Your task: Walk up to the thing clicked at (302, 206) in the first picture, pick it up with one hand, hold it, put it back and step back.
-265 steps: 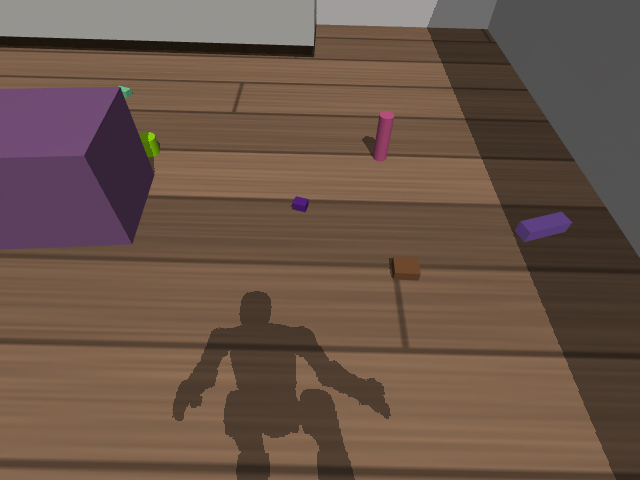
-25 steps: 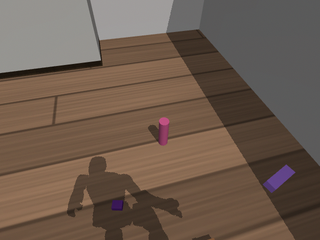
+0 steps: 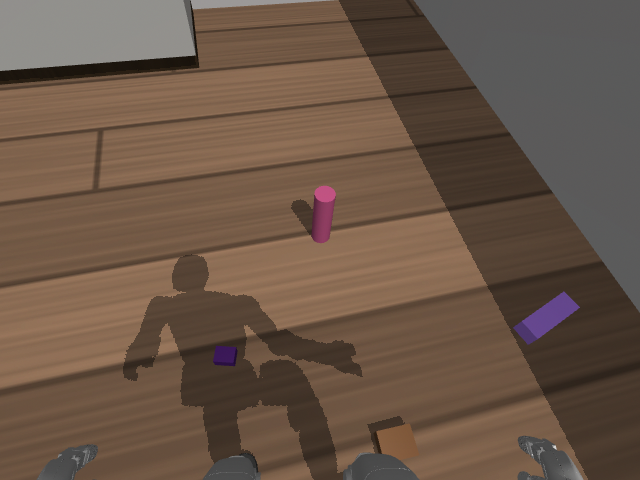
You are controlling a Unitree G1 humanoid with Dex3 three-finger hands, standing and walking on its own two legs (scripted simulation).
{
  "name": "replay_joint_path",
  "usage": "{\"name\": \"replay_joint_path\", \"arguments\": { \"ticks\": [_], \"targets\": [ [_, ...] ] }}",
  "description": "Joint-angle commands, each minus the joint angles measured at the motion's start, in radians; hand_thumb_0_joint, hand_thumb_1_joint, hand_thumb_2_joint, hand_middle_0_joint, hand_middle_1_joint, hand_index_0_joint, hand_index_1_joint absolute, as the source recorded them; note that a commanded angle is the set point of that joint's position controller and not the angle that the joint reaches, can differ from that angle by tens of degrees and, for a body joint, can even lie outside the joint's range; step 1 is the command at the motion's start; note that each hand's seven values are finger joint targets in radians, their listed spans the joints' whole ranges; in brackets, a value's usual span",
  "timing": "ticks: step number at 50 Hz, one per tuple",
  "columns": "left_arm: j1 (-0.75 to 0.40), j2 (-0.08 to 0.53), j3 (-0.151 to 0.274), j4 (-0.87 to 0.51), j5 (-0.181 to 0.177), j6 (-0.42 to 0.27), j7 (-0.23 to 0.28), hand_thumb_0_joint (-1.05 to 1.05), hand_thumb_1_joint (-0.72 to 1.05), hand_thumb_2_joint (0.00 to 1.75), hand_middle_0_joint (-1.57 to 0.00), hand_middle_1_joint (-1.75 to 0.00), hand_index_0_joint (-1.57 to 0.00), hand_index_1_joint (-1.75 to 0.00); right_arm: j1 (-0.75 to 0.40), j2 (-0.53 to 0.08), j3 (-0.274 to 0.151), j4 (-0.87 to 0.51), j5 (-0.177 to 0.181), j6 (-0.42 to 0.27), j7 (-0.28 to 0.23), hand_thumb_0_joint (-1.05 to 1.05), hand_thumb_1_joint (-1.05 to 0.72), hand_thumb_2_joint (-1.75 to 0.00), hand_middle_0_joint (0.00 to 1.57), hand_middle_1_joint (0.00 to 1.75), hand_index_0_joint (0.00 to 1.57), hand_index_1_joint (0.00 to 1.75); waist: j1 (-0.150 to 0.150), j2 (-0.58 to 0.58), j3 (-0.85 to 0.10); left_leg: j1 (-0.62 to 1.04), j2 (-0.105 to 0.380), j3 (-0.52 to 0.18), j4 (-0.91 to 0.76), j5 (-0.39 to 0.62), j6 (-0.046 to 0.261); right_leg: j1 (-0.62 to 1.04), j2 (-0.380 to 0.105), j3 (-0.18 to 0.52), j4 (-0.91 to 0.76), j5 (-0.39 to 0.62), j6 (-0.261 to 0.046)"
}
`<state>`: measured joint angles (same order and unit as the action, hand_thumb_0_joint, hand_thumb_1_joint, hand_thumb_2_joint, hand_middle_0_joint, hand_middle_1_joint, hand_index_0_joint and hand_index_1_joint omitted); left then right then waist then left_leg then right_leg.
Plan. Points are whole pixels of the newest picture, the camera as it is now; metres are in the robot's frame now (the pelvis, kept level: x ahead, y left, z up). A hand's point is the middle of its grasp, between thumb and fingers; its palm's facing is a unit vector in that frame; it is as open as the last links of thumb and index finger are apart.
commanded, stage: walk up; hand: left
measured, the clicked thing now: (225, 356) +0.46 +0.24 -0.75
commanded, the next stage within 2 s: stand in 1.82 s
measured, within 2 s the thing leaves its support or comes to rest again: neither
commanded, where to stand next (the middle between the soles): +0.07 +0.01 m, yaw +0 degrees
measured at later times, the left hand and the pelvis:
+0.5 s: hand out of the picture -0.04 +0.31 -0.11, palm faces +0.07 -0.82 -0.57, open 7.4 cm; pelvis -0.03 -0.01 -0.01, yaw +5 degrees
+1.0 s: hand out of the picture +0.10 +0.33 -0.18, palm faces -0.05 -0.94 -0.33, open 7.4 cm; pelvis +0.01 +0.06 -0.01, yaw +1 degrees
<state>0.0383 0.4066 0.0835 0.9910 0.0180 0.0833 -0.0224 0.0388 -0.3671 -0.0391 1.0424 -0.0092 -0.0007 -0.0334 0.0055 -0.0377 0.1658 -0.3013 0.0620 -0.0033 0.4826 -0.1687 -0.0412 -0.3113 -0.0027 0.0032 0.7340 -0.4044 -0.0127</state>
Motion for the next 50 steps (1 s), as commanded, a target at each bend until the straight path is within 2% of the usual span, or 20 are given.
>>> {"name": "replay_joint_path", "arguments": {
  "ticks": [1, 3, 5, 6, 7, 9, 12, 14, 23, 26, 29, 30, 31, 32, 33, 34, 36, 40, 44, 50],
  "targets": [
    [0.126, 0.146, 0.042, -0.090, -0.011, 0.020, -0.005, 0.00, 0.90, 0.90, -0.20, -0.30, -0.20, -0.30, -0.033, -0.318, -0.082, -0.138, -0.024, -0.005, -0.036, 0.00, -0.90, -0.90, 0.20, 0.30, 0.20, 0.30, 0.020, 0.249, -0.291, 0.070, 0.314, -0.215, -0.050, 0.494, 0.297, 0.014, -0.035, 0.103, 0.285, -0.183, -0.028],
    [0.178, 0.135, 0.042, -0.082, -0.009, 0.007, -0.009, 0.00, 0.90, 0.90, -0.20, -0.30, -0.20, -0.30, -0.063, -0.298, -0.079, -0.154, -0.031, -0.004, -0.033, 0.00, -0.90, -0.90, 0.20, 0.30, 0.20, 0.30, 0.055, 0.249, -0.304, 0.057, 0.242, -0.155, 0.016, 0.358, 0.233, 0.062, -0.056, 0.074, 0.076, -0.101, -0.034],
    [0.219, 0.132, 0.038, -0.030, -0.006, -0.053, 0.009, 0.00, 0.90, 0.90, -0.20, -0.30, -0.20, -0.30, -0.088, -0.220, -0.052, -0.159, -0.021, 0.012, -0.003, 0.00, -0.90, -0.90, 0.20, 0.30, 0.20, 0.30, 0.081, 0.114, -0.275, 0.025, 0.062, -0.041, 0.200, 0.088, 0.134, 0.149, -0.031, 0.021, -0.358, 0.134, 0.000],
    [0.250, 0.204, 0.049, -0.025, 0.005, -0.086, 0.026, 0.00, 0.90, 0.90, -0.20, -0.30, -0.20, -0.30, -0.045, -0.157, -0.035, -0.165, -0.015, 0.028, 0.008, 0.00, -0.90, -0.90, 0.20, 0.30, 0.20, 0.30, 0.073, -0.079, -0.238, -0.105, -0.028, -0.035, 0.350, -0.189, 0.097, 0.210, -0.135, 0.261, -0.447, 0.215, 0.030],
    [0.266, 0.312, 0.074, -0.037, 0.024, -0.107, 0.049, 0.00, 0.90, 0.90, -0.20, -0.30, -0.20, -0.30, -0.024, -0.142, -0.030, -0.194, -0.034, 0.045, 0.020, 0.00, -0.90, -0.90, 0.20, 0.30, 0.20, 0.30, 0.062, -0.168, -0.191, -0.296, -0.102, -0.098, 0.453, -0.427, 0.063, 0.251, -0.296, 0.488, -0.441, 0.303, -0.012],
    [0.186, 0.396, 0.090, -0.077, 0.031, -0.122, 0.088, 0.00, 0.90, 0.90, -0.20, -0.30, -0.20, -0.30, 0.022, -0.195, -0.058, -0.216, -0.057, 0.081, 0.038, 0.00, -0.90, -0.90, 0.20, 0.30, 0.20, 0.30, 0.011, -0.045, -0.173, -0.318, -0.027, -0.231, 0.558, -0.363, 0.068, 0.133, -0.431, 0.515, -0.414, 0.347, -0.170],
    [0.198, 0.357, 0.095, -0.086, 0.017, -0.144, 0.117, 0.00, 0.90, 0.90, -0.20, -0.30, -0.20, -0.30, 0.033, -0.281, -0.094, -0.217, -0.068, 0.097, 0.079, 0.00, -0.90, -0.90, 0.20, 0.30, 0.20, 0.30, -0.010, -0.016, -0.126, -0.365, -0.053, -0.242, 0.656, -0.229, 0.054, 0.200, -0.291, 0.302, -0.358, 0.389, -0.088],
    [0.231, 0.323, 0.093, -0.096, 0.017, -0.154, 0.120, 0.00, 0.90, 0.90, -0.20, -0.30, -0.20, -0.30, 0.082, -0.250, -0.096, -0.216, -0.063, 0.099, 0.090, 0.00, -0.90, -0.90, 0.20, 0.30, 0.20, 0.30, -0.016, -0.060, -0.161, -0.368, -0.071, -0.236, 0.664, -0.193, 0.048, 0.275, -0.279, 0.237, -0.317, 0.464, -0.092],
    [0.336, 0.301, 0.085, -0.162, 0.017, -0.181, 0.077, 0.00, 0.90, 0.90, -0.20, -0.30, -0.20, -0.30, 0.014, -0.248, -0.114, -0.263, -0.041, 0.050, 0.126, 0.00, -0.90, -0.90, 0.20, 0.30, 0.20, 0.30, 0.064, -0.171, -0.032, -0.331, -0.019, -0.113, 0.376, -0.237, 0.020, 0.243, -0.303, 0.218, -0.399, 0.042, -0.209],
    [0.304, 0.334, 0.079, -0.185, 0.023, -0.179, 0.060, 0.00, 0.90, 0.90, -0.20, -0.30, -0.20, -0.30, 0.055, -0.240, -0.115, -0.259, -0.035, 0.033, 0.137, 0.00, -0.90, -0.90, 0.20, 0.30, 0.20, 0.30, 0.028, -0.223, -0.058, -0.135, -0.017, -0.004, 0.257, -0.315, 0.039, 0.126, -0.286, 0.142, -0.369, 0.087, -0.197],
    [0.229, 0.278, 0.052, -0.208, 0.030, -0.165, 0.054, 0.00, 0.90, 0.90, -0.20, -0.30, -0.20, -0.30, 0.323, -0.272, -0.149, -0.177, -0.029, 0.017, 0.130, 0.00, -0.90, -0.90, 0.20, 0.30, 0.20, 0.30, -0.127, -0.020, -0.158, 0.348, -0.061, 0.035, 0.083, -0.175, 0.058, -0.161, -0.194, 0.026, -0.020, 0.101, -0.130],
    [0.278, 0.190, 0.020, -0.212, 0.023, -0.158, 0.052, 0.00, 0.90, 0.90, -0.20, -0.30, -0.20, -0.30, 0.424, -0.319, -0.166, -0.156, -0.032, 0.006, 0.110, 0.00, -0.90, -0.90, 0.20, 0.30, 0.20, 0.30, -0.173, 0.229, -0.194, 0.454, -0.014, -0.096, -0.029, -0.267, 0.086, -0.269, -0.088, -0.057, 0.315, 0.023, -0.073],
    [0.285, 0.130, 0.002, -0.241, 0.000, -0.155, 0.055, 0.00, 0.90, 0.90, -0.20, -0.30, -0.20, -0.30, 0.419, -0.373, -0.157, -0.191, -0.037, -0.011, 0.092, 0.00, -0.90, -0.90, 0.20, 0.30, 0.20, 0.30, -0.145, 0.388, -0.169, 0.400, 0.228, -0.577, -0.196, -0.383, 0.160, -0.451, 0.054, 0.012, 0.476, -0.203, -0.024],
    [0.242, 0.248, 0.024, -0.218, 0.001, -0.149, 0.067, 0.00, 0.90, 0.90, -0.20, -0.30, -0.20, -0.30, 0.374, -0.414, -0.162, -0.209, -0.011, -0.012, 0.091, 0.00, -0.90, -0.90, 0.20, 0.30, 0.20, 0.30, -0.134, 0.210, -0.151, 0.228, 0.327, -0.730, -0.270, -0.539, 0.247, -0.371, 0.009, 0.132, 0.482, -0.201, -0.056],
    [0.225, 0.278, 0.022, -0.215, -0.001, -0.148, 0.072, 0.00, 0.90, 0.90, -0.20, -0.30, -0.20, -0.30, 0.299, -0.426, -0.160, -0.233, -0.008, -0.009, 0.088, 0.00, -0.90, -0.90, 0.20, 0.30, 0.20, 0.30, -0.095, 0.196, -0.059, 0.090, 0.352, -0.700, -0.299, -0.600, 0.306, -0.353, -0.034, 0.151, 0.526, -0.161, -0.064],
    [0.267, 0.288, 0.020, -0.183, -0.020, -0.155, 0.077, 0.00, 0.90, 0.90, -0.20, -0.30, -0.20, -0.30, 0.218, -0.368, -0.142, -0.265, -0.020, -0.003, 0.086, 0.00, -0.90, -0.90, 0.20, 0.30, 0.20, 0.30, -0.061, 0.166, -0.003, 0.036, 0.258, -0.479, -0.271, -0.436, 0.266, -0.316, -0.049, 0.144, 0.514, -0.103, -0.049],
    [0.365, 0.245, 0.020, -0.125, -0.015, -0.136, 0.051, 0.00, 0.90, 0.90, -0.20, -0.30, -0.20, -0.30, 0.181, -0.284, -0.104, -0.267, 0.003, -0.041, 0.056, 0.00, -0.90, -0.90, 0.20, 0.30, 0.20, 0.30, -0.005, 0.098, -0.014, 0.091, 0.205, -0.318, -0.174, -0.104, 0.205, -0.293, -0.051, 0.170, 0.422, 0.008, -0.027],
    [0.292, 0.212, 0.046, -0.183, 0.008, -0.047, 0.032, 0.00, 0.90, 0.90, -0.20, -0.30, -0.20, -0.30, 0.257, -0.305, -0.108, -0.231, 0.014, -0.068, -0.020, 0.00, -0.90, -0.90, 0.20, 0.30, 0.20, 0.30, 0.005, 0.058, -0.028, 0.117, 0.249, -0.184, -0.021, 0.744, 0.197, -0.287, 0.016, 0.216, 0.489, 0.019, 0.019],
    [0.291, 0.181, 0.031, -0.216, -0.013, -0.016, 0.039, 0.00, 0.90, 0.90, -0.20, -0.30, -0.20, -0.30, 0.174, -0.278, -0.097, -0.271, 0.008, -0.055, -0.039, 0.00, -0.90, -0.90, 0.20, 0.30, 0.20, 0.30, 0.020, 0.197, -0.096, 0.100, 0.212, -0.079, -0.019, 0.733, 0.212, -0.247, 0.068, 0.198, 0.510, 0.050, 0.019],
    [0.158, 0.188, 0.023, -0.265, -0.004, -0.027, 0.031, 0.00, 0.90, 0.90, -0.20, -0.30, -0.20, -0.30, 0.233, -0.289, -0.106, -0.278, 0.004, -0.031, -0.039, 0.00, -0.90, -0.90, 0.20, 0.30, 0.20, 0.30, -0.043, 0.237, -0.192, 0.295, 0.208, -0.095, 0.068, 0.630, 0.239, -0.281, 0.031, 0.128, 0.249, 0.034, 0.027]
  ]
}}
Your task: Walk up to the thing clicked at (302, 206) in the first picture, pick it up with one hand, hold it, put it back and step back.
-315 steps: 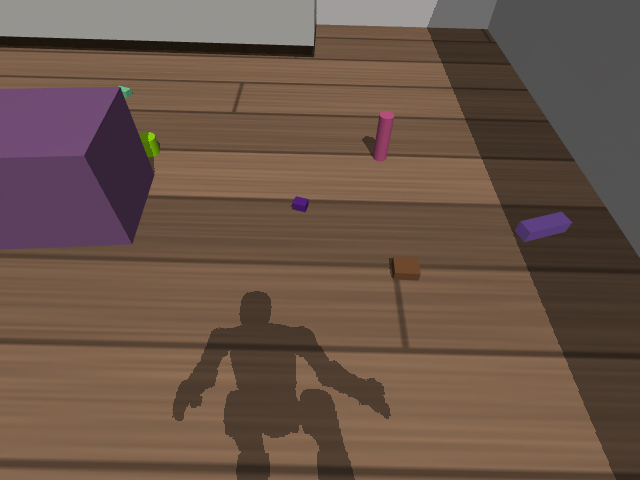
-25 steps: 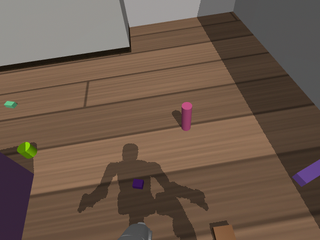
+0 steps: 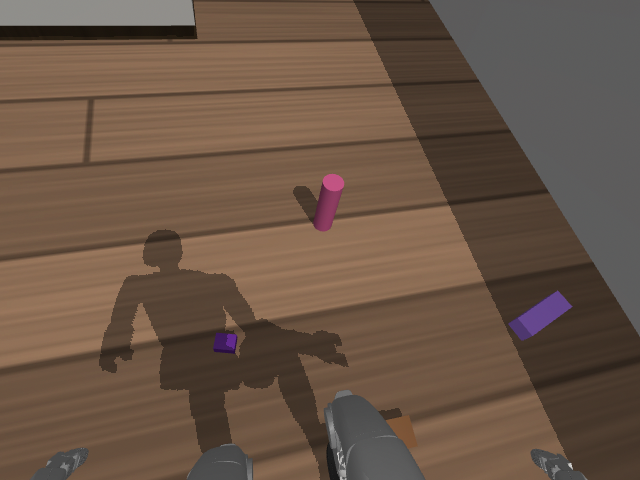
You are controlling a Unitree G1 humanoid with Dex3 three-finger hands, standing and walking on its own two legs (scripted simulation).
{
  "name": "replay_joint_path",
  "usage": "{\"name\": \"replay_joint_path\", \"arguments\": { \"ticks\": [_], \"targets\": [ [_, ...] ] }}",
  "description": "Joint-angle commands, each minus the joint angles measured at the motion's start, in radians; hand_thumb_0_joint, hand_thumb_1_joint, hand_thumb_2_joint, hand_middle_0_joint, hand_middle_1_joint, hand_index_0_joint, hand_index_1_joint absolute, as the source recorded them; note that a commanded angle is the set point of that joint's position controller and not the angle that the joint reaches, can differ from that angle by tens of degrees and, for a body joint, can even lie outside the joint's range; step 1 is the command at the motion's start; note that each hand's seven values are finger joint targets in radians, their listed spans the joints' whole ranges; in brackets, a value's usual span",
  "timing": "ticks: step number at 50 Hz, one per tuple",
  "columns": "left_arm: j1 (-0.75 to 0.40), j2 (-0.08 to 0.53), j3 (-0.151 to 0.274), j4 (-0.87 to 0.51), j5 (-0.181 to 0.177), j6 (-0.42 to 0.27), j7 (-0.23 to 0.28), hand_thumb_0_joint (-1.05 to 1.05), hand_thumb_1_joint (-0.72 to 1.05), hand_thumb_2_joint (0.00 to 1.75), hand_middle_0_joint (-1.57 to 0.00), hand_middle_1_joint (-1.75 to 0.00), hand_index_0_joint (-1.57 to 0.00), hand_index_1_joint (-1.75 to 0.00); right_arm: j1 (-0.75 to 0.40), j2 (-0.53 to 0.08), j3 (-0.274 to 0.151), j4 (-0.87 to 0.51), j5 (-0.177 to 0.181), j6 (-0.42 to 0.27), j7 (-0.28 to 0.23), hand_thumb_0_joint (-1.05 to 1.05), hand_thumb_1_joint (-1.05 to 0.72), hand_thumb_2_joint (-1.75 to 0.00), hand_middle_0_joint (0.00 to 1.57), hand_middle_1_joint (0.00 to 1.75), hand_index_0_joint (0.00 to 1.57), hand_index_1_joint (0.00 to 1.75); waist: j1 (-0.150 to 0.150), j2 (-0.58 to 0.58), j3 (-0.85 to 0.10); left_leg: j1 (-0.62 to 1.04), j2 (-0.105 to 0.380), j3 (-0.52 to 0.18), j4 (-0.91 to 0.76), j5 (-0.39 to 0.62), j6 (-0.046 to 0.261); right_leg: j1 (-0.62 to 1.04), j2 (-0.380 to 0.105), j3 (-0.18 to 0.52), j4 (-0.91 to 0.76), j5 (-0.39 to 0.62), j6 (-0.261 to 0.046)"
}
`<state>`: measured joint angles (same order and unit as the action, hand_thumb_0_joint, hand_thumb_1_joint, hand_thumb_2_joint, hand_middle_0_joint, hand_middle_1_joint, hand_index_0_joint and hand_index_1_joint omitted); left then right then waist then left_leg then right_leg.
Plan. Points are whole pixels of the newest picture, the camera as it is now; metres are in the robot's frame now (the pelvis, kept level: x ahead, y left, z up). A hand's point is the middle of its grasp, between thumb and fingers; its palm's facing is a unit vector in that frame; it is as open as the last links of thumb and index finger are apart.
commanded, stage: walk up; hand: left
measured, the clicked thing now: (225, 343) +0.45 +0.18 -0.74
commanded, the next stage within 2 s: stand in 0.82 s
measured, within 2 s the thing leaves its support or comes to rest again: neither
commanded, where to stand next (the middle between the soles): +0.06 -0.05 m, yaw -2 degrees
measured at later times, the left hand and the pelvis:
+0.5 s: hand out of the picture +0.12 +0.19 -0.14, palm faces -0.06 -0.93 -0.35, open 7.4 cm; pelvis -0.04 -0.05 -0.01, yaw -1 degrees
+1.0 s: hand out of the picture -0.01 +0.23 -0.13, palm faces +0.00 -0.92 -0.40, open 7.4 cm; pelvis -0.06 -0.04 +0.01, yaw -1 degrees
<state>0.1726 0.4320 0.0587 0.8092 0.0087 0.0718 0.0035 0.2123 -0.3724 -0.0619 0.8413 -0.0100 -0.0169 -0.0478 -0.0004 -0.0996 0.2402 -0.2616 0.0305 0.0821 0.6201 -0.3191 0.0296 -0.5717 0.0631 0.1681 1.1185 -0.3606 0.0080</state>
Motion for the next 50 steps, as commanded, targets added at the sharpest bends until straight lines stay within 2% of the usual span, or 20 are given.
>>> {"name": "replay_joint_path", "arguments": {
  "ticks": [1, 5, 7, 8, 10, 15, 21, 25, 26, 28, 30, 33, 38, 39, 40, 41, 42, 43, 45, 50],
  "targets": [
    [-0.002, 0.165, 0.048, -0.093, 0.010, -0.019, 0.003, 0.00, 0.90, 0.90, -0.20, -0.30, -0.20, -0.30, 0.077, -0.287, -0.084, -0.077, 0.004, -0.011, -0.023, 0.00, -0.90, -0.90, 0.20, 0.30, 0.20, 0.30, -0.050, 0.283, -0.284, 0.266, 0.241, -0.188, -0.051, 0.776, 0.173, 0.004, -0.040, -0.058, -0.186, -0.019, 0.001],
    [0.016, 0.157, 0.057, -0.093, 0.020, -0.023, -0.011, 0.00, 0.90, 0.90, -0.20, -0.30, -0.20, -0.30, 0.049, -0.304, -0.080, -0.104, 0.012, 0.003, -0.022, 0.00, -0.90, -0.90, 0.20, 0.30, 0.20, 0.30, -0.028, 0.273, -0.345, 0.245, 0.268, -0.208, 0.042, 0.785, 0.177, 0.136, -0.058, -0.137, -0.390, -0.037, -0.027],
    [0.069, 0.155, 0.070, -0.076, 0.030, -0.031, -0.017, 0.00, 0.90, 0.90, -0.20, -0.30, -0.20, -0.30, 0.026, -0.303, -0.073, -0.110, 0.020, 0.009, -0.023, 0.00, -0.90, -0.90, 0.20, 0.30, 0.20, 0.30, 0.022, 0.212, -0.381, 0.185, 0.221, -0.144, 0.187, 0.715, 0.122, 0.292, -0.065, -0.138, -0.646, 0.181, -0.063],
    [0.067, 0.221, 0.090, -0.081, 0.041, -0.039, -0.017, 0.00, 0.90, 0.90, -0.20, -0.30, -0.20, -0.30, 0.050, -0.268, -0.056, -0.112, 0.029, 0.007, -0.021, 0.00, -0.90, -0.90, 0.20, 0.30, 0.20, 0.30, 0.033, 0.053, -0.414, 0.040, 0.141, -0.095, 0.298, 0.488, 0.055, 0.448, -0.129, -0.054, -0.619, 0.605, -0.108],
    [0.046, 0.253, 0.096, -0.131, 0.036, -0.033, -0.017, 0.00, 0.90, 0.90, -0.20, -0.30, -0.20, -0.30, 0.039, -0.204, -0.034, -0.107, 0.039, 0.014, -0.048, 0.00, -0.90, -0.90, 0.20, 0.30, 0.20, 0.30, 0.076, -0.239, -0.390, -0.299, -0.077, -0.044, 0.552, -0.435, -0.009, 0.569, -0.378, 0.274, -0.544, 1.196, -0.378],
    [-0.049, 0.161, 0.080, -0.198, 0.048, -0.007, -0.010, 0.00, 0.90, 0.90, -0.20, -0.30, -0.20, -0.30, 0.091, -0.242, -0.040, -0.034, 0.044, 0.003, -0.061, 0.00, -0.90, -0.90, 0.20, 0.30, 0.20, 0.30, 0.042, -0.105, -0.312, -0.230, -0.104, -0.123, 0.555, -0.256, -0.027, 0.426, -0.252, 0.080, -0.527, 0.946, -0.295],
    [0.041, 0.163, 0.067, -0.134, 0.025, -0.053, 0.002, 0.00, 0.90, 0.90, -0.20, -0.30, -0.20, -0.30, 0.038, -0.209, -0.016, -0.053, 0.002, -0.023, -0.008, 0.00, -0.90, -0.90, 0.20, 0.30, 0.20, 0.30, 0.067, -0.020, -0.367, -0.190, -0.025, -0.135, 0.188, -0.228, -0.025, 0.522, -0.321, 0.211, -0.643, 0.228, -0.282],
    [-0.033, 0.239, 0.066, -0.102, 0.006, -0.074, 0.011, 0.00, 0.90, 0.90, -0.20, -0.30, -0.20, -0.30, 0.092, -0.212, -0.038, -0.027, -0.042, -0.006, 0.032, 0.00, -0.90, -0.90, 0.20, 0.30, 0.20, 0.30, -0.026, 0.029, -0.233, 0.049, -0.027, -0.137, -0.051, -0.051, 0.029, 0.198, -0.343, 0.219, -0.676, -0.054, -0.193],
    [-0.030, 0.217, 0.054, -0.095, 0.005, -0.078, 0.014, 0.00, 0.90, 0.90, -0.20, -0.30, -0.20, -0.30, 0.092, -0.222, -0.045, -0.023, -0.047, -0.003, 0.041, 0.00, -0.90, -0.90, 0.20, 0.30, 0.20, 0.30, -0.028, 0.065, -0.204, 0.104, -0.030, -0.171, -0.090, -0.055, 0.054, 0.114, -0.304, 0.168, -0.673, -0.092, -0.147],
    [-0.060, 0.163, 0.042, -0.075, -0.004, -0.093, 0.014, 0.00, 0.90, 0.90, -0.20, -0.30, -0.20, -0.30, -0.003, -0.298, -0.055, -0.053, -0.041, -0.004, 0.057, 0.00, -0.90, -0.90, 0.20, 0.30, 0.20, 0.30, -0.017, 0.294, -0.150, -0.048, 0.176, -0.523, -0.355, -0.396, 0.173, 0.076, -0.086, -0.066, -0.483, -0.206, -0.041],
    [-0.031, 0.192, 0.058, -0.023, 0.005, -0.100, 0.014, 0.00, 0.90, 0.90, -0.20, -0.30, -0.20, -0.30, -0.081, -0.280, -0.049, -0.077, -0.041, -0.007, 0.065, 0.00, -0.90, -0.90, 0.20, 0.30, 0.20, 0.30, 0.010, 0.226, -0.092, -0.238, 0.270, -0.553, -0.390, -0.405, 0.237, 0.254, -0.057, -0.125, -0.259, -0.162, -0.031],
    [0.000, 0.153, 0.046, 0.013, -0.003, -0.110, 0.007, 0.00, 0.90, 0.90, -0.20, -0.30, -0.20, -0.30, -0.020, -0.222, -0.036, -0.058, -0.039, -0.017, 0.059, 0.00, -0.90, -0.90, 0.20, 0.30, 0.20, 0.30, -0.006, 0.218, -0.139, -0.035, 0.172, -0.397, -0.313, 0.036, 0.159, 0.184, -0.059, -0.141, -0.337, -0.141, -0.021],
    [0.191, 0.169, 0.054, 0.080, 0.007, -0.159, 0.023, 0.00, 0.90, 0.90, -0.20, -0.30, -0.20, -0.30, 0.001, -0.272, -0.073, -0.103, -0.048, 0.028, 0.103, 0.00, -0.90, -0.90, 0.20, 0.30, 0.20, 0.30, 0.023, 0.274, -0.258, 0.086, 0.096, -0.280, -0.153, -0.151, 0.147, 0.380, -0.034, -0.240, -0.749, 0.017, -0.033],
    [0.239, 0.205, 0.065, 0.101, 0.014, -0.167, 0.030, 0.00, 0.90, 0.90, -0.20, -0.30, -0.20, -0.30, -0.015, -0.226, -0.061, -0.120, -0.044, 0.034, 0.107, 0.00, -0.90, -0.90, 0.20, 0.30, 0.20, 0.30, 0.046, 0.178, -0.263, -0.071, 0.050, -0.238, -0.056, -0.153, 0.105, 0.546, -0.076, -0.135, -0.788, 0.041, -0.052],
    [0.279, 0.263, 0.082, 0.098, 0.031, -0.177, 0.036, 0.00, 0.90, 0.90, -0.20, -0.30, -0.20, -0.30, -0.014, -0.176, -0.044, -0.138, -0.031, 0.034, 0.112, 0.00, -0.90, -0.90, 0.20, 0.30, 0.20, 0.30, 0.069, 0.016, -0.259, -0.304, -0.031, -0.180, 0.128, -0.179, 0.043, 0.685, -0.253, 0.182, -0.858, -0.168, -0.119],
    [-0.008, 0.225, 0.038, 0.072, 0.023, -0.167, 0.028, 0.00, 0.90, 0.90, -0.20, -0.30, -0.20, -0.30, -0.072, -0.145, -0.019, -0.099, 0.018, 0.018, 0.069, 0.00, -0.90, -0.90, 0.20, 0.30, 0.20, 0.30, -0.011, -0.100, -0.150, -0.204, -0.036, -0.169, 0.085, -0.179, 0.028, 0.374, -0.408, 0.287, -0.875, 0.051, -0.208],
    [-0.109, 0.193, 0.028, 0.049, 0.016, -0.163, 0.019, 0.00, 0.90, 0.90, -0.20, -0.30, -0.20, -0.30, 0.012, -0.172, -0.023, -0.049, 0.018, 0.000, 0.057, 0.00, -0.90, -0.90, 0.20, 0.30, 0.20, 0.30, -0.065, -0.063, -0.150, 0.070, 0.016, -0.194, 0.007, -0.114, 0.038, 0.177, -0.376, 0.202, -0.837, 0.142, -0.221],
    [-0.140, 0.154, 0.011, 0.042, 0.009, -0.156, 0.012, 0.00, 0.90, 0.90, -0.20, -0.30, -0.20, -0.30, 0.063, -0.187, -0.025, -0.015, 0.016, -0.017, 0.058, 0.00, -0.90, -0.90, 0.20, 0.30, 0.20, 0.30, -0.095, -0.014, -0.134, 0.160, 0.033, -0.201, -0.164, 0.029, 0.035, 0.143, -0.286, 0.057, -0.764, 0.206, -0.169],
    [-0.051, 0.088, -0.011, 0.062, -0.019, -0.144, 0.005, 0.00, 0.90, 0.90, -0.20, -0.30, -0.20, -0.30, 0.022, -0.264, -0.038, 0.015, 0.002, -0.041, 0.054, 0.00, -0.90, -0.90, 0.20, 0.30, 0.20, 0.30, -0.025, 0.059, -0.183, 0.115, 0.167, -0.395, -0.268, 0.301, 0.074, 0.284, -0.116, -0.105, -0.644, 0.239, -0.033],
    [-0.041, 0.154, -0.008, 0.157, -0.014, -0.132, -0.005, 0.00, 0.90, 0.90, -0.20, -0.30, -0.20, -0.30, -0.073, -0.196, 0.000, 0.071, 0.011, -0.029, 0.052, 0.00, -0.90, -0.90, 0.20, 0.30, 0.20, 0.30, -0.005, 0.074, -0.217, 0.053, 0.090, -0.262, -0.307, 0.149, 0.028, 0.454, -0.170, -0.047, -0.756, 0.233, -0.048]
  ]
}}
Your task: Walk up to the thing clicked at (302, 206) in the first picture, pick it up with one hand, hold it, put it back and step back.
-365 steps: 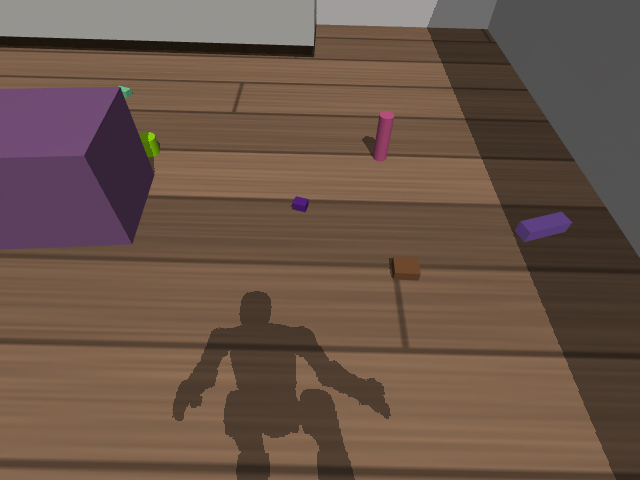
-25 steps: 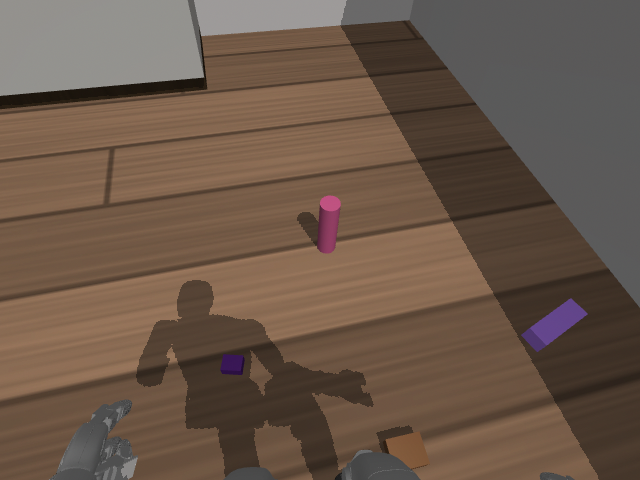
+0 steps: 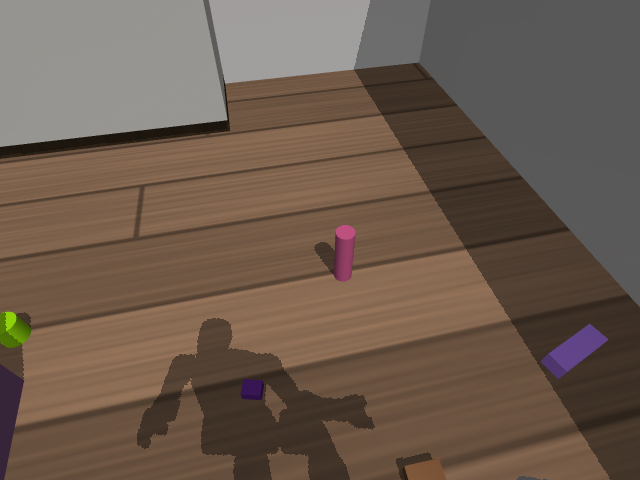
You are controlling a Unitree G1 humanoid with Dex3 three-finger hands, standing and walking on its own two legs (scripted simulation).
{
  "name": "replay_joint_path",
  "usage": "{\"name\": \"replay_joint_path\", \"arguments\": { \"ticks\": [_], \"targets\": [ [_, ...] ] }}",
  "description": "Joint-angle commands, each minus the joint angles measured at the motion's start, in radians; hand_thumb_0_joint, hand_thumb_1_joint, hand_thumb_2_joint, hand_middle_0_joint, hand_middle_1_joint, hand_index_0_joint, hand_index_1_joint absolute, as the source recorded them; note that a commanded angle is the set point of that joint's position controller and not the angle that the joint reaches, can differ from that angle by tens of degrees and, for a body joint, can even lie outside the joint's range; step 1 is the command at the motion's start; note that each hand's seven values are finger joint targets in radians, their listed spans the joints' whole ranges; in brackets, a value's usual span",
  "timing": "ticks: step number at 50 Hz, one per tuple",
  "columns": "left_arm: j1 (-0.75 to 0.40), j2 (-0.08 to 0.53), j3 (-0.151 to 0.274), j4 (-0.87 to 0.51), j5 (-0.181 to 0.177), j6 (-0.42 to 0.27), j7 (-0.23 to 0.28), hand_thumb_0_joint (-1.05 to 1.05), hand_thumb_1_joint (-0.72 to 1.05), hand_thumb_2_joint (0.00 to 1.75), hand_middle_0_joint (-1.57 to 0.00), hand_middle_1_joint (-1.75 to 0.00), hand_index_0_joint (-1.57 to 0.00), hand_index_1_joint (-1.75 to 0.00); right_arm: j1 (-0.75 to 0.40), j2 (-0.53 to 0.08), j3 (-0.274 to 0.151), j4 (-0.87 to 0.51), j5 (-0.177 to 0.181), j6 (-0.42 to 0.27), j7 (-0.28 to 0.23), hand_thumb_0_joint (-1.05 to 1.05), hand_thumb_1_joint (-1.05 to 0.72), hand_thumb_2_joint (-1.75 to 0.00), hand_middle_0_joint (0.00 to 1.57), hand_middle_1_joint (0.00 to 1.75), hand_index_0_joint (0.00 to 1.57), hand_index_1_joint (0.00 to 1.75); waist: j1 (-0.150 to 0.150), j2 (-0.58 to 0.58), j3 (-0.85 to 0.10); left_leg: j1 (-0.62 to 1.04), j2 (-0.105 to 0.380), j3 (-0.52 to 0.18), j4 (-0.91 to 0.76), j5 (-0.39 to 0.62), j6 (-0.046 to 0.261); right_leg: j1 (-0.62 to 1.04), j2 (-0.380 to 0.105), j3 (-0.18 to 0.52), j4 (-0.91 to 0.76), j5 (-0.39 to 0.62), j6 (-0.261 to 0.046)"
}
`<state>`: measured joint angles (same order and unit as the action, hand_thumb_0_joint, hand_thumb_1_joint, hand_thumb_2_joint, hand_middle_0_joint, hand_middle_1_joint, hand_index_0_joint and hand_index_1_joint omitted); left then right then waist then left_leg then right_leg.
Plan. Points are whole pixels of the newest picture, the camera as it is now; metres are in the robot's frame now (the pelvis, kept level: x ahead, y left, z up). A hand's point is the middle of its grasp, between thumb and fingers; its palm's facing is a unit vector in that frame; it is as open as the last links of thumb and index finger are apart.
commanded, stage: stand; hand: left
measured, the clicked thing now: (252, 389) +0.50 +0.22 -0.75
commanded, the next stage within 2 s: none
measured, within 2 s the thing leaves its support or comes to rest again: neither
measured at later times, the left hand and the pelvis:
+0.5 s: hand out of the picture +0.08 +0.24 -0.15, palm faces -0.07 -0.94 -0.34, open 7.4 cm; pelvis +0.00 -0.01 +0.01, yaw -1 degrees
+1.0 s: hand out of the picture +0.11 +0.23 -0.14, palm faces -0.04 -0.94 -0.33, open 7.4 cm; pelvis +0.02 -0.02 +0.01, yaw +0 degrees
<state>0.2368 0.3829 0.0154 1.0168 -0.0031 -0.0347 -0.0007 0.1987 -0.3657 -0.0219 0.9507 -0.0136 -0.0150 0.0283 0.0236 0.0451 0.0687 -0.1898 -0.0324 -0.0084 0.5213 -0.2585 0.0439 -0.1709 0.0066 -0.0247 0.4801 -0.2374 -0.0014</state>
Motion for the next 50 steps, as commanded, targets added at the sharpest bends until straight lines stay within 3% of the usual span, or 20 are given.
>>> {"name": "replay_joint_path", "arguments": {
  "ticks": [1, 6, 13, 16, 20, 25, 27, 32, 38, 50],
  "targets": [
    [-0.100, 0.200, 0.033, -0.037, 0.000, -0.023, -0.001, 0.00, 0.90, 0.90, -0.20, -0.30, -0.20, -0.30, -0.063, -0.210, -0.037, -0.020, 0.012, -0.031, -0.026, 0.00, -0.90, -0.90, 0.20, 0.30, 0.20, 0.30, -0.028, -0.051, -0.049, 0.005, 0.153, -0.174, -0.226, 0.075, 0.008, 0.034, -0.111, 0.143, -0.125, 0.102, -0.035],
    [-0.120, 0.188, 0.016, 0.010, 0.003, -0.023, 0.002, 0.00, 0.90, 0.90, -0.20, -0.30, -0.20, -0.30, -0.114, -0.194, -0.027, 0.043, 0.015, -0.030, -0.027, 0.00, -0.90, -0.90, 0.20, 0.30, 0.20, 0.30, -0.019, -0.028, -0.081, 0.051, 0.147, -0.149, -0.241, 0.153, -0.001, 0.071, -0.129, 0.146, -0.177, 0.121, -0.028],
    [-0.161, 0.183, 0.013, 0.048, 0.009, -0.023, 0.005, 0.00, 0.90, 0.90, -0.20, -0.30, -0.20, -0.30, -0.149, -0.181, -0.022, 0.094, 0.011, -0.031, -0.026, 0.00, -0.90, -0.90, 0.20, 0.30, 0.20, 0.30, -0.019, -0.027, -0.057, 0.032, 0.145, -0.133, -0.272, 0.121, -0.012, 0.068, -0.140, 0.153, -0.217, 0.101, -0.021],
    [-0.171, 0.182, 0.015, 0.058, 0.013, -0.020, 0.004, 0.00, 0.90, 0.90, -0.20, -0.30, -0.20, -0.30, -0.151, -0.179, -0.023, 0.113, 0.009, -0.028, -0.024, 0.00, -0.90, -0.90, 0.20, 0.30, 0.20, 0.30, -0.023, -0.027, -0.017, -0.003, 0.140, -0.137, -0.290, 0.005, -0.017, 0.025, -0.133, 0.157, -0.238, -0.021, -0.017],
    [-0.186, 0.180, 0.012, 0.056, 0.015, -0.018, 0.004, 0.00, 0.90, 0.90, -0.20, -0.30, -0.20, -0.30, -0.145, -0.181, -0.024, 0.129, 0.007, -0.024, -0.021, 0.00, -0.90, -0.90, 0.20, 0.30, 0.20, 0.30, -0.027, -0.058, -0.039, -0.004, 0.134, -0.129, -0.276, -0.011, -0.016, 0.016, -0.140, 0.175, -0.264, -0.098, -0.023],
    [-0.188, 0.173, 0.010, 0.064, 0.009, -0.018, 0.003, 0.00, 0.90, 0.90, -0.20, -0.30, -0.20, -0.30, -0.146, -0.186, -0.022, 0.139, 0.005, -0.028, -0.023, 0.00, -0.90, -0.90, 0.20, 0.30, 0.20, 0.30, -0.028, -0.042, -0.087, 0.017, 0.147, -0.136, -0.282, 0.025, -0.013, 0.045, -0.135, 0.160, -0.239, -0.018, -0.027],
    [-0.192, 0.173, 0.009, 0.065, 0.009, -0.020, 0.004, 0.00, 0.90, 0.90, -0.20, -0.30, -0.20, -0.30, -0.151, -0.187, -0.022, 0.141, 0.005, -0.031, -0.025, 0.00, -0.90, -0.90, 0.20, 0.30, 0.20, 0.30, -0.027, -0.047, -0.129, 0.041, 0.155, -0.134, -0.273, 0.133, -0.013, 0.092, -0.141, 0.148, -0.219, 0.110, -0.030],
    [-0.183, 0.169, 0.006, 0.071, 0.003, -0.018, 0.009, 0.00, 0.90, 0.90, -0.20, -0.30, -0.20, -0.30, -0.138, -0.201, -0.022, 0.159, 0.009, -0.035, -0.033, 0.00, -0.90, -0.90, 0.20, 0.30, 0.20, 0.30, -0.027, -0.049, -0.166, 0.104, 0.164, -0.120, -0.247, 0.302, -0.016, 0.120, -0.142, 0.133, -0.192, 0.280, -0.029],
    [-0.180, 0.173, 0.006, 0.088, 0.007, -0.010, 0.012, 0.00, 0.90, 0.90, -0.20, -0.30, -0.20, -0.30, -0.140, -0.190, -0.014, 0.167, 0.008, -0.024, -0.035, 0.00, -0.90, -0.90, 0.20, 0.30, 0.20, 0.30, -0.027, -0.069, -0.099, 0.069, 0.161, -0.124, -0.275, 0.213, -0.019, 0.089, -0.137, 0.130, -0.214, 0.187, -0.021],
    [-0.177, 0.165, 0.009, 0.078, 0.008, -0.016, 0.014, 0.00, 0.90, 0.90, -0.20, -0.30, -0.20, -0.30, -0.167, -0.185, -0.014, 0.150, 0.010, -0.023, -0.034, 0.00, -0.90, -0.90, 0.20, 0.30, 0.20, 0.30, -0.027, -0.038, -0.120, 0.100, 0.164, -0.115, -0.259, 0.277, -0.019, 0.110, -0.147, 0.130, -0.220, 0.273, -0.018]
  ]
}}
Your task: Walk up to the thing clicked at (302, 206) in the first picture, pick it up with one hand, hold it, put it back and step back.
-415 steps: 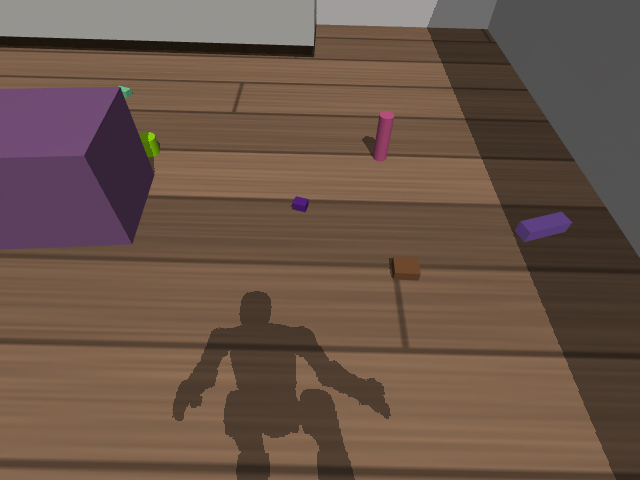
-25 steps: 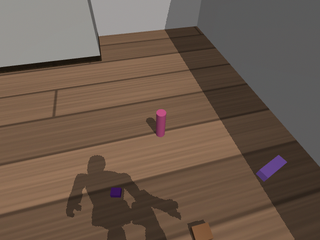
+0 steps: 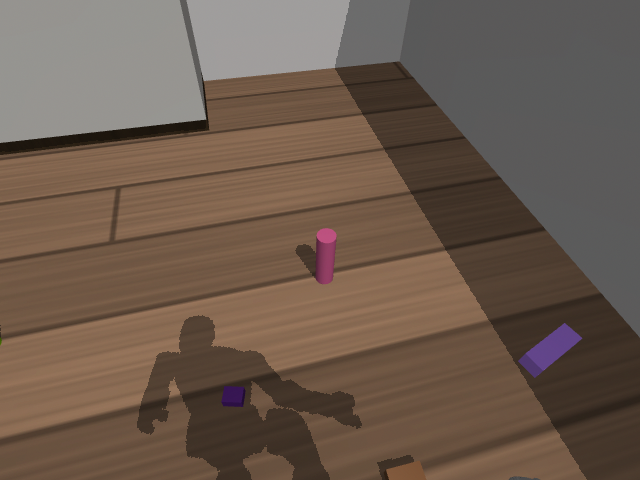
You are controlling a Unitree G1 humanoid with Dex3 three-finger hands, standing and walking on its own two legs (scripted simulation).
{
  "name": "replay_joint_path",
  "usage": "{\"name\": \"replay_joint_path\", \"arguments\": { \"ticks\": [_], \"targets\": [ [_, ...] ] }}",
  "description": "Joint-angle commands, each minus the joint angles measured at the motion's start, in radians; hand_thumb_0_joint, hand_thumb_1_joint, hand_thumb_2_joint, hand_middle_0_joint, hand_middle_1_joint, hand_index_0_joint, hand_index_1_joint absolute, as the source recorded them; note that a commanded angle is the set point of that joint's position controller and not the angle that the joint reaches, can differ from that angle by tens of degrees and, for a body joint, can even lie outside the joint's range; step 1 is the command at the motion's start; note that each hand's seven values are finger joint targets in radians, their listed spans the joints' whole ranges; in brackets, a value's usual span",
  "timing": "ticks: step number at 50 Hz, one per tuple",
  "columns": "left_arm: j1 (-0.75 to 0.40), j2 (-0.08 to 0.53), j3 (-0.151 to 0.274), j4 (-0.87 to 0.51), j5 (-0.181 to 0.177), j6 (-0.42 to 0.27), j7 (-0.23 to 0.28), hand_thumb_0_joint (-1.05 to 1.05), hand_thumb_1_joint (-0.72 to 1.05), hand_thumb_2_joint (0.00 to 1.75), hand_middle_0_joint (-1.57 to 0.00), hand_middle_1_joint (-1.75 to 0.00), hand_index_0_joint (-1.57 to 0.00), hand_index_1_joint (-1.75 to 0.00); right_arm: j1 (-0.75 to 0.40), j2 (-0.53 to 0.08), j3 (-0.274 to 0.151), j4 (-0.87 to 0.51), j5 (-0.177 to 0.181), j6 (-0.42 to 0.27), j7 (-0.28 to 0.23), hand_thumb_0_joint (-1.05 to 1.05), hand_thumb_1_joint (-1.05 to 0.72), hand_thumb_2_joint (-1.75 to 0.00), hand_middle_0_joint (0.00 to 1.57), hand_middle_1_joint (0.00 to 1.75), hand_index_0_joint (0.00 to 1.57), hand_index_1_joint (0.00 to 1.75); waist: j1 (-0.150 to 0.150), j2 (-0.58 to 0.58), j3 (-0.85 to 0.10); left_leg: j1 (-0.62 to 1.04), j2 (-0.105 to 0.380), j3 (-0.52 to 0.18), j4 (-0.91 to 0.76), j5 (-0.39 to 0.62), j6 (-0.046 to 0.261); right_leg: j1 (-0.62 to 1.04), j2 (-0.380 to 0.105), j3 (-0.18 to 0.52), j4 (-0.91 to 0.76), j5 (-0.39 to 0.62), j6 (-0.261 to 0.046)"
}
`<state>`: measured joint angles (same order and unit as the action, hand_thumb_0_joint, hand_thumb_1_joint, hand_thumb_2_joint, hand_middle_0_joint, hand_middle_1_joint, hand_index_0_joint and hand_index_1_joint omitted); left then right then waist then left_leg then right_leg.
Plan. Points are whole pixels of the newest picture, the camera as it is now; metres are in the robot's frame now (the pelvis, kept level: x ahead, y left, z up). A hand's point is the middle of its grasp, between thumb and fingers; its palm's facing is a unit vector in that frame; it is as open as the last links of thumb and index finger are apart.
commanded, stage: stand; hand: left
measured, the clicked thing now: (233, 396) +0.48 +0.24 -0.76
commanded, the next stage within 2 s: walk up in 1.42 s
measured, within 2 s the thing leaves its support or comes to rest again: neither
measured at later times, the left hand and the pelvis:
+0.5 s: hand out of the picture +0.08 +0.25 -0.16, palm faces -0.03 -0.94 -0.35, open 7.4 cm; pelvis +0.01 +0.00 +0.00, yaw +0 degrees
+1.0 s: hand out of the picture +0.07 +0.24 -0.16, palm faces -0.03 -0.94 -0.35, open 7.4 cm; pelvis +0.00 -0.01 +0.00, yaw +0 degrees
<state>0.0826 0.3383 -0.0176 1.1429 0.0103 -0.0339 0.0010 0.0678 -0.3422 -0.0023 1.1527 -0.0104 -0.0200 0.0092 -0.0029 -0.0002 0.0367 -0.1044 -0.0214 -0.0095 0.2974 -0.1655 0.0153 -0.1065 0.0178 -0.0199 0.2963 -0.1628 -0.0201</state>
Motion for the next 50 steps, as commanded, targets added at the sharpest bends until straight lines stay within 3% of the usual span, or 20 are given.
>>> {"name": "replay_joint_path", "arguments": {
  "ticks": [1, 3, 9, 12, 13, 21, 32, 40, 50],
  "targets": [
    [-0.028, 0.220, 0.045, -0.049, -0.005, -0.016, 0.013, 0.00, 0.90, 0.90, -0.20, -0.30, -0.20, -0.30, -0.027, -0.197, -0.032, -0.055, 0.007, -0.018, -0.015, 0.00, -0.90, -0.90, 0.20, 0.30, 0.20, 0.30, -0.006, -0.012, -0.085, 0.008, 0.150, -0.115, -0.043, 0.173, 0.005, 0.042, -0.153, 0.120, -0.038, 0.180, 0.000],
    [-0.035, 0.217, 0.047, -0.052, -0.005, -0.017, 0.013, 0.00, 0.90, 0.90, -0.20, -0.30, -0.20, -0.30, -0.028, -0.205, -0.033, -0.055, 0.006, -0.019, -0.016, 0.00, -0.90, -0.90, 0.20, 0.30, 0.20, 0.30, -0.003, 0.005, -0.089, 0.009, 0.154, -0.116, -0.040, 0.186, 0.007, 0.055, -0.157, 0.125, -0.038, 0.193, -0.001],
    [-0.024, 0.210, 0.046, -0.050, -0.003, -0.010, 0.010, 0.00, 0.90, 0.90, -0.20, -0.30, -0.20, -0.30, -0.033, -0.209, -0.033, -0.059, 0.005, -0.016, -0.015, 0.00, -0.90, -0.90, 0.20, 0.30, 0.20, 0.30, -0.001, 0.000, -0.059, -0.013, 0.147, -0.120, -0.056, 0.082, 0.007, 0.024, -0.149, 0.126, -0.061, 0.065, -0.002],
    [-0.023, 0.214, 0.047, -0.051, -0.001, -0.011, 0.011, 0.00, 0.90, 0.90, -0.20, -0.30, -0.20, -0.30, -0.030, -0.204, -0.032, -0.060, 0.005, -0.016, -0.015, 0.00, -0.90, -0.90, 0.20, 0.30, 0.20, 0.30, -0.001, -0.005, -0.059, -0.017, 0.145, -0.119, -0.050, 0.085, 0.009, 0.023, -0.149, 0.128, -0.063, 0.067, -0.002],
    [-0.024, 0.218, 0.049, -0.056, -0.001, -0.012, 0.011, 0.00, 0.90, 0.90, -0.20, -0.30, -0.20, -0.30, -0.037, -0.216, -0.036, -0.064, 0.005, -0.017, -0.016, 0.00, -0.90, -0.90, 0.20, 0.30, 0.20, 0.30, -0.001, 0.002, -0.099, 0.017, 0.150, -0.116, -0.038, 0.127, 0.012, 0.043, -0.157, 0.131, -0.052, 0.129, -0.007],
    [-0.009, 0.211, 0.048, -0.054, -0.004, -0.009, 0.011, 0.00, 0.90, 0.90, -0.20, -0.30, -0.20, -0.30, -0.022, -0.215, -0.032, -0.060, 0.005, -0.019, -0.021, 0.00, -0.90, -0.90, 0.20, 0.30, 0.20, 0.30, 0.004, 0.001, -0.105, 0.028, 0.156, -0.117, -0.033, 0.227, 0.009, 0.060, -0.153, 0.114, -0.028, 0.213, -0.006],
    [-0.011, 0.221, 0.052, -0.056, -0.004, -0.006, 0.013, 0.00, 0.90, 0.90, -0.20, -0.30, -0.20, -0.30, -0.003, -0.210, -0.028, -0.064, 0.005, -0.017, -0.023, 0.00, -0.90, -0.90, 0.20, 0.30, 0.20, 0.30, 0.001, -0.006, -0.082, 0.025, 0.154, -0.112, -0.039, 0.192, 0.006, 0.053, -0.154, 0.122, -0.037, 0.194, -0.009],
    [-0.010, 0.221, 0.052, -0.056, -0.002, -0.006, 0.012, 0.00, 0.90, 0.90, -0.20, -0.30, -0.20, -0.30, -0.008, -0.212, -0.029, -0.068, 0.004, -0.015, -0.021, 0.00, -0.90, -0.90, 0.20, 0.30, 0.20, 0.30, 0.002, -0.015, -0.037, -0.006, 0.148, -0.118, -0.054, 0.099, 0.007, 0.021, -0.149, 0.128, -0.066, 0.096, -0.005],
    [-0.016, 0.228, 0.054, -0.066, -0.005, -0.008, 0.012, 0.00, 0.90, 0.90, -0.20, -0.30, -0.20, -0.30, 0.008, -0.211, -0.029, -0.073, 0.002, -0.016, -0.020, 0.00, -0.90, -0.90, 0.20, 0.30, 0.20, 0.30, -0.003, 0.005, -0.080, 0.014, 0.150, -0.112, -0.043, 0.132, 0.005, 0.051, -0.153, 0.132, -0.053, 0.150, -0.012]
  ]
}}
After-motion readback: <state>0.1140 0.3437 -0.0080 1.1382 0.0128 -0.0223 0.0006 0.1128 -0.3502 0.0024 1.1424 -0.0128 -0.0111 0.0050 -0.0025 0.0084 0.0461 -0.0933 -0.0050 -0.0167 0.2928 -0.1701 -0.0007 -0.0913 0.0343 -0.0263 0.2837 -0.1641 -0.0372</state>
